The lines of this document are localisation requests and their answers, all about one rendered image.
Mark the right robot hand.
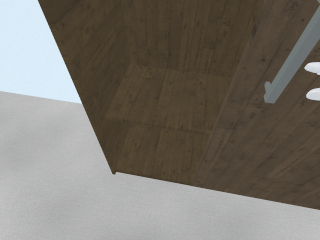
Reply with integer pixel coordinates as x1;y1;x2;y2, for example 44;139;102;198
304;62;320;101

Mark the handle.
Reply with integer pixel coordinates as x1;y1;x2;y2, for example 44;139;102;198
263;0;320;104

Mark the wardrobe door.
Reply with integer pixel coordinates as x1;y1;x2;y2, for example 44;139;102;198
191;0;320;210

